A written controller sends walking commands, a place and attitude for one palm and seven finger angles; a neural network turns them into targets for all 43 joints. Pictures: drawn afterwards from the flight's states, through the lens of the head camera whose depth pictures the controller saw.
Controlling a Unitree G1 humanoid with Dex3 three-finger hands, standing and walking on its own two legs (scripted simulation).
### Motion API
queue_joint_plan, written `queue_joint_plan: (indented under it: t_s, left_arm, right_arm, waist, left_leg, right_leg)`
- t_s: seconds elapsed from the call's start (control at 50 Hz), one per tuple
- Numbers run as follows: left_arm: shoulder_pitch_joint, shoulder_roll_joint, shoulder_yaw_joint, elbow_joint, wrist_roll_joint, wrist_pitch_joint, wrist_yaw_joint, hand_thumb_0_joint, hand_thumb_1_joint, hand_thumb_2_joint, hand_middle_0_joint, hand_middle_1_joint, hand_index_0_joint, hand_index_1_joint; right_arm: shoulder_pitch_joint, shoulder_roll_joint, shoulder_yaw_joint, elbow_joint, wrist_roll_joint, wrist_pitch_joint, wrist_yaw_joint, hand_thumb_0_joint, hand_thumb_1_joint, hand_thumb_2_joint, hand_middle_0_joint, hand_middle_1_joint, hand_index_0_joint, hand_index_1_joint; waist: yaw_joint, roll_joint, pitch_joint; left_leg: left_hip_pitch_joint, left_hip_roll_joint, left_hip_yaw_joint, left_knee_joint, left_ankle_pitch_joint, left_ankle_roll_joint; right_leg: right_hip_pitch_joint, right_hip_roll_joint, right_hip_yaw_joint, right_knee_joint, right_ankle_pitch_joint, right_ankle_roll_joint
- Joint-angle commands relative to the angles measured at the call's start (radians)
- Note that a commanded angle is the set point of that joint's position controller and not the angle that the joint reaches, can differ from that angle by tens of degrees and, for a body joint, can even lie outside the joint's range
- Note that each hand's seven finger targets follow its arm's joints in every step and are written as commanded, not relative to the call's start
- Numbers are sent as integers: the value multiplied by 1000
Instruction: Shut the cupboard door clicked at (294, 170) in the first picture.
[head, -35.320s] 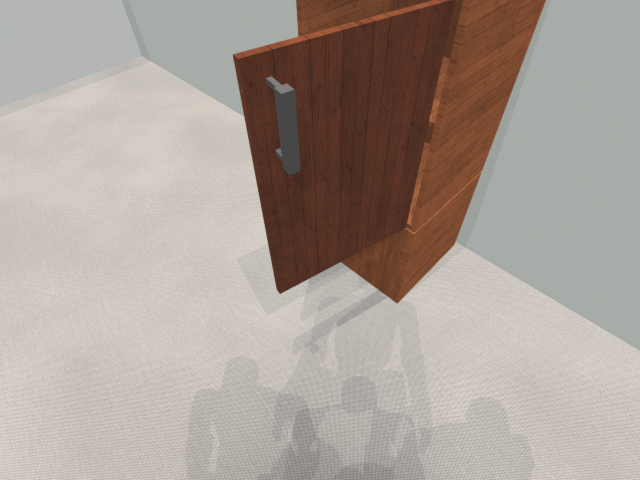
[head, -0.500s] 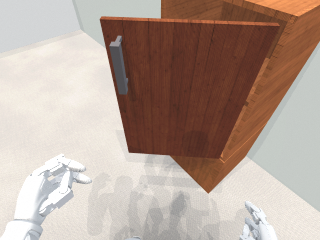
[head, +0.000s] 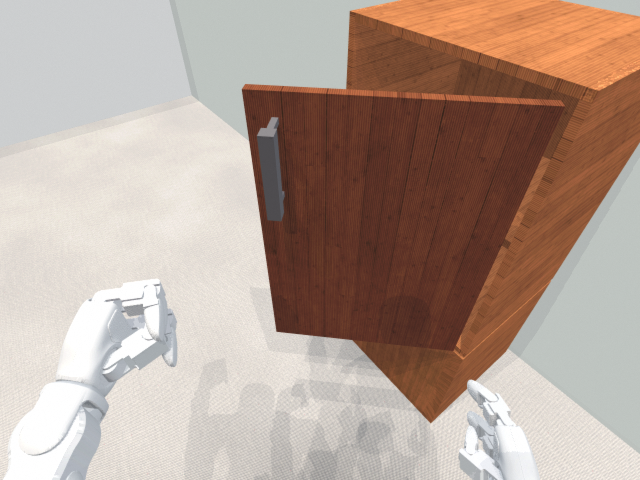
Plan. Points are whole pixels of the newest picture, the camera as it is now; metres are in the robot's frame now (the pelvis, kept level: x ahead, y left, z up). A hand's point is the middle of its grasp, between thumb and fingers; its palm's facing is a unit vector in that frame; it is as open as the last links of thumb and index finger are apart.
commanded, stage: raise the hand and make a fist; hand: left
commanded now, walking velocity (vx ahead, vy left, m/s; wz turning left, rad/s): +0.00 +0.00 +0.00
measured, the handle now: (274, 170) +0.50 +0.13 +0.16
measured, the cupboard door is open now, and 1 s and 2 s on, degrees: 45 45 45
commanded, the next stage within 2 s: bring the fist close to the handle in 0.54 s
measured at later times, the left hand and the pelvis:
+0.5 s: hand (178, 322) +0.23 +0.17 +0.15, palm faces +0.03 -1.00 -0.07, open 3.1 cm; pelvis +0.00 -0.02 +0.01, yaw +0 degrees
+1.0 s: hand (220, 278) +0.28 +0.15 +0.16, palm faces -0.01 -1.00 -0.05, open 3.1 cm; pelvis +0.00 -0.02 +0.01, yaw -1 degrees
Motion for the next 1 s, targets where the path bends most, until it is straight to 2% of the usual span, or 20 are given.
queue_joint_plan:
  t_s: [0.0, 0.06, 0.08, 0.24, 0.26, 0.28, 0.32, 0.36, 0.38, 0.42, 0.46, 0.48, 0.54, 0.66, 0.68, 0.76, 0.84, 0.92, 0.96, 0.98]
  left_arm:
    - [-232, 155, 93, -244, -19, -26, 7, 0, 900, 900, -1300, -1500, -1300, -1500]
    - [-245, 184, 123, -229, -20, 4, 10, 0, 900, 900, -1300, -1500, -1300, -1500]
    - [-260, 150, 89, -228, -20, 18, 7, 0, 900, 900, -1300, -1500, -1300, -1500]
    - [-235, 143, 107, -179, -27, 86, 10, 0, 900, 900, -1300, -1500, -1300, -1500]
    - [-233, 176, 132, -192, -22, 77, 21, 0, 900, 900, -1300, -1500, -1300, -1500]
    - [-236, 141, 102, -210, -19, 72, 19, 0, 900, 900, -1300, -1500, -1300, -1500]
    - [-275, 158, 110, -246, -14, 53, 28, 0, 900, 900, -1300, -1500, -1300, -1500]
    - [-271, 196, 139, -235, -6, 30, 43, 0, 900, 900, -1300, -1500, -1300, -1500]
    - [-280, 155, 100, -245, -2, 25, 42, 0, 900, 900, -1300, -1500, -1300, -1500]
    - [-292, 160, 103, -241, -3, 15, 41, 0, 900, 900, -1300, -1500, -1300, -1500]
    - [-255, 188, 132, -203, -5, 13, 40, 0, 900, 900, -1300, -1500, -1300, -1500]
    - [-253, 146, 95, -199, -7, 17, 30, 0, 900, 900, -1300, -1500, -1300, -1500]
    - [-271, 161, 105, -204, -13, 20, 24, 0, 900, 900, -1300, -1500, -1300, -1500]
    - [-322, 164, 88, -227, -3, 6, 38, 0, 900, 900, -1300, -1500, -1300, -1500]
    - [-341, 120, 50, -215, -3, 8, 37, 0, 900, 900, -1300, -1500, -1300, -1500]
    - [-395, 174, 91, -113, 8, 11, 52, 0, 900, 900, -1300, -1500, -1300, -1500]
    - [-524, 146, 50, -69, 19, 24, 57, 0, 900, 900, -1300, -1500, -1300, -1500]
    - [-573, 114, 26, -55, 26, 21, 74, 0, 900, 900, -1300, -1500, -1300, -1500]
    - [-555, 139, 52, -5, 35, 26, 87, 0, 900, 900, -1300, -1500, -1300, -1500]
    - [-583, 86, -1, 11, 38, 31, 87, 0, 900, 900, -1300, -1500, -1300, -1500]
  right_arm:
    - [-123, -121, -54, -148, 13, -62, -13, 0, -900, -900, 200, 300, 200, 300]
    - [-133, -124, -51, -136, 13, -60, -16, 0, -900, -900, 200, 300, 200, 300]
    - [-135, -116, -49, -137, 16, -57, -14, 0, -900, -900, 200, 300, 200, 300]
    - [-161, -120, -52, -140, 23, -42, -11, 0, -900, -900, 200, 300, 200, 300]
    - [-160, -125, -53, -134, 20, -38, -11, 0, -900, -900, 200, 300, 200, 300]
    - [-162, -116, -54, -142, 19, -38, -8, 0, -900, -900, 200, 300, 200, 300]
    - [-167, -116, -53, -144, 18, -43, -8, 0, -900, -900, 200, 300, 200, 300]
    - [-161, -119, -54, -130, 13, -46, -11, 0, -900, -900, 200, 300, 200, 300]
    - [-160, -112, -53, -133, 14, -47, -9, 0, -900, -900, 200, 300, 200, 300]
    - [-158, -114, -53, -129, 14, -55, -11, 0, -900, -900, 200, 300, 200, 300]
    - [-152, -123, -56, -116, 11, -58, -14, 0, -900, -900, 200, 300, 200, 300]
    - [-153, -117, -56, -122, 13, -57, -12, 0, -900, -900, 200, 300, 200, 300]
    - [-162, -118, -57, -125, 16, -64, -15, 0, -900, -900, 200, 300, 200, 300]
    - [-162, -121, -57, -115, 14, -73, -15, 0, -900, -900, 200, 300, 200, 300]
    - [-155, -116, -57, -114, 13, -75, -14, 0, -900, -900, 200, 300, 200, 300]
    - [-147, -131, -60, -87, 11, -68, -20, 0, -900, -900, 200, 300, 200, 300]
    - [-159, -124, -56, -95, 16, -53, -18, 0, -900, -900, 200, 300, 200, 300]
    - [-160, -118, -57, -102, 13, -48, -12, 0, -900, -900, 200, 300, 200, 300]
    - [-151, -124, -58, -93, 11, -38, -9, 0, -900, -900, 200, 300, 200, 300]
    - [-151, -120, -56, -96, 13, -31, -5, 0, -900, -900, 200, 300, 200, 300]
  waist:
    - [-7, 27, -84]
    - [3, 4, -92]
    - [-4, 6, -81]
    - [2, -32, -38]
    - [6, -64, -38]
    - [0, -40, -48]
    - [-1, 2, -63]
    - [0, -43, -42]
    - [-5, 5, -39]
    - [-9, 15, -39]
    - [-4, -47, -35]
    - [-9, -37, -32]
    - [-7, -3, -31]
    - [-14, -30, -44]
    - [-21, -29, -38]
    - [-19, -80, -9]
    - [-26, -22, -39]
    - [-19, -25, -110]
    - [-12, -49, -105]
    - [-26, -71, -91]
  left_leg:
    - [164, 21, -55, -175, 155, -7]
    - [185, 20, -51, -181, 183, -3]
    - [187, 18, -48, -192, 184, -4]
    - [193, 10, -29, -209, 154, -3]
    - [188, 14, -30, -205, 153, -2]
    - [197, 9, -21, -204, 160, 1]
    - [213, 8, -18, -200, 171, -1]
    - [203, 14, -21, -200, 150, -1]
    - [206, 8, -16, -205, 137, 0]
    - [219, 9, -21, -205, 138, -1]
    - [204, 12, -17, -196, 138, 0]
    - [199, 8, -13, -198, 135, 3]
    - [205, 5, -13, -194, 123, 1]
    - [217, 10, -14, -186, 140, 4]
    - [216, 6, -15, -190, 130, 5]
    - [198, 9, -17, -186, 116, 5]
    - [213, 3, -15, -196, 111, 2]
    - [249, 4, -13, -193, 179, 2]
    - [238, 9, -13, -194, 199, 0]
    - [233, 7, -9, -197, 192, 2]
  right_leg:
    - [-32, 24, -18, -128, 190, -20]
    - [0, 19, -11, -149, 220, -20]
    - [0, 21, -18, -153, 221, -19]
    - [-5, 14, -6, -194, 192, -10]
    - [8, 9, 5, -205, 179, -10]
    - [7, 10, 7, -204, 190, -8]
    - [8, 10, 6, -195, 201, -10]
    - [2, 8, 14, -211, 165, -7]
    - [-7, 11, 13, -211, 149, -9]
    - [-11, 11, 11, -208, 157, -9]
    - [-1, 4, 26, -223, 157, -3]
    - [-6, 6, 24, -221, 155, -2]
    - [-13, 2, 30, -224, 140, -1]
    - [-11, 1, 34, -219, 158, 2]
    - [-24, 5, 26, -217, 151, 2]
    - [-34, -2, 42, -230, 128, 4]
    - [-33, 0, 34, -216, 123, -1]
    - [6, 3, 25, -193, 222, -5]
    - [16, 3, 21, -190, 247, -7]
    - [2, 5, 19, -191, 246, -3]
